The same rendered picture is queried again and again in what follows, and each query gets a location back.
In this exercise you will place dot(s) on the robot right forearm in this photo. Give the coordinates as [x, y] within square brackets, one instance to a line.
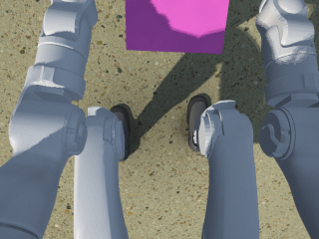
[289, 54]

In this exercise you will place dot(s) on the carton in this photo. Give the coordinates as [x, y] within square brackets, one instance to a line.
[180, 26]

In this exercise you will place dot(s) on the robot right upper arm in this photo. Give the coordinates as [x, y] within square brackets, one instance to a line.
[291, 136]

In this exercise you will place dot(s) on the left robot shin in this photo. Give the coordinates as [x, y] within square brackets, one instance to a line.
[100, 111]

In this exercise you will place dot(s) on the robot shin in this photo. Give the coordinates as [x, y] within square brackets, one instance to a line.
[223, 105]
[100, 111]

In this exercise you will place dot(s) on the robot left forearm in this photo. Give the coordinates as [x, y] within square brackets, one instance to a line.
[63, 52]

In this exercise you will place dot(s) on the right robot shin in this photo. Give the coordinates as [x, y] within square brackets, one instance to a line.
[223, 105]

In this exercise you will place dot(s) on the robot left upper arm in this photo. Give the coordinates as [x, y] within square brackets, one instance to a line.
[44, 134]

